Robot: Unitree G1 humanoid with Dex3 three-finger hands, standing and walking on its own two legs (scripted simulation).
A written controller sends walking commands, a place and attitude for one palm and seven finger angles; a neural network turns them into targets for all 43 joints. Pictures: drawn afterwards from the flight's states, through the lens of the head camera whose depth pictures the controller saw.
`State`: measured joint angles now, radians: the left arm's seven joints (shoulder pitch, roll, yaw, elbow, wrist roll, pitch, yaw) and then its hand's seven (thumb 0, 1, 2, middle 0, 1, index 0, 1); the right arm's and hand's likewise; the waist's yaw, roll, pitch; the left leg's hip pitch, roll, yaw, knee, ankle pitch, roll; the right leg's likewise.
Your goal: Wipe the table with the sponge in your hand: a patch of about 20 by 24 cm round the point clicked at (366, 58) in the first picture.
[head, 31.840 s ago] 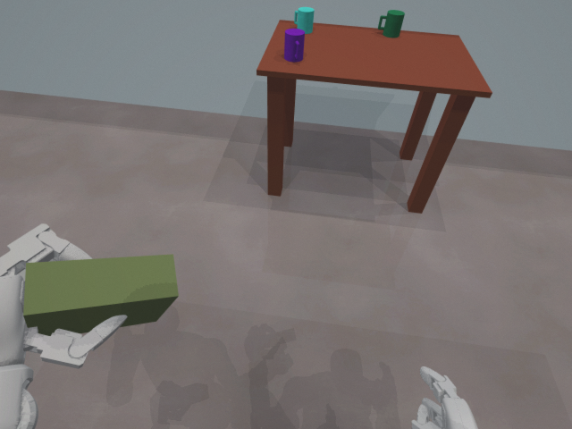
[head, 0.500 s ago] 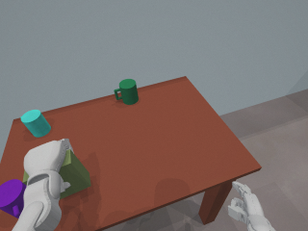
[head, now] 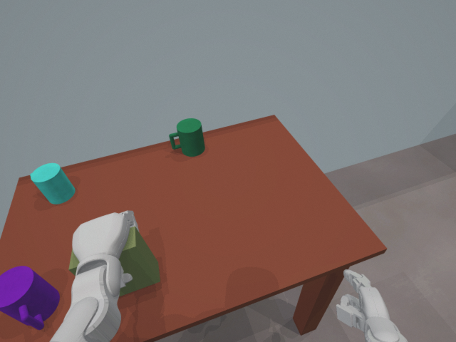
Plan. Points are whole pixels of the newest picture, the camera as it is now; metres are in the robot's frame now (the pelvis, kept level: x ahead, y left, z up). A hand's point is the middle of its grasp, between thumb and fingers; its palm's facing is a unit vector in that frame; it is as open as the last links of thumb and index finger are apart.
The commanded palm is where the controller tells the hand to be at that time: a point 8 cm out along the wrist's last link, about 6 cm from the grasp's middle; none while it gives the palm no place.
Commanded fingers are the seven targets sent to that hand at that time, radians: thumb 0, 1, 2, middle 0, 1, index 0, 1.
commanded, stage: move the sponge above the wiping area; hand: left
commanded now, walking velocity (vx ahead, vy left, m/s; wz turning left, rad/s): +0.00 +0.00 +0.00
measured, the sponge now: (123, 271) +0.23 +0.25 -0.02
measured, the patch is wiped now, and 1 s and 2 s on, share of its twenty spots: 0.00 0.00 0.00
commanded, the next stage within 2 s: lower the sponge onto the table in 1.06 s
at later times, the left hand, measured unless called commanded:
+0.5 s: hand (130, 253) +0.25 +0.23 +0.02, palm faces -0.07 -0.13 -0.99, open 9.1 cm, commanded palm +0.23 +0.23 +0.09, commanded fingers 0.00 0.10 1.30 -1.20 -1.60 -1.20 -1.60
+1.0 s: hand (124, 256) +0.24 +0.24 +0.03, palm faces -0.03 -0.12 -0.99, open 9.1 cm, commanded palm +0.21 +0.23 +0.09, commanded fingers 0.00 0.10 1.30 -1.20 -1.60 -1.20 -1.60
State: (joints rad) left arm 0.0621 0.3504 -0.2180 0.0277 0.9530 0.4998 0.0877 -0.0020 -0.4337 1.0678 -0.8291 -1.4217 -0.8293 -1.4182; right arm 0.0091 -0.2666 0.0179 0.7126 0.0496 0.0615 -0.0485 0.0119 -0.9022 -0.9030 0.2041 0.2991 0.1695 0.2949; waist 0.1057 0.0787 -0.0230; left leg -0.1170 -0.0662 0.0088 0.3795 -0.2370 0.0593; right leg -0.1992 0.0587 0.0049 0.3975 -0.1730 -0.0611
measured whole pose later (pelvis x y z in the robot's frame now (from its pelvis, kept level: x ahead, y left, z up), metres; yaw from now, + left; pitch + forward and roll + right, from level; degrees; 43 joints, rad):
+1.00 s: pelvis +0.00 -0.02 +0.00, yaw +0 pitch -2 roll +0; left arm 0.06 0.34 -0.22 0.10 0.96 0.45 0.15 0.00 -0.43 1.07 -0.83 -1.42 -0.83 -1.42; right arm 0.00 -0.25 0.02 0.72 0.05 0.07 -0.04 0.01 -0.90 -0.90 0.20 0.30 0.19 0.30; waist 0.12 0.08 -0.04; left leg -0.13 -0.05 0.00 0.40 -0.25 0.04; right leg -0.20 0.08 0.00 0.40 -0.17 -0.08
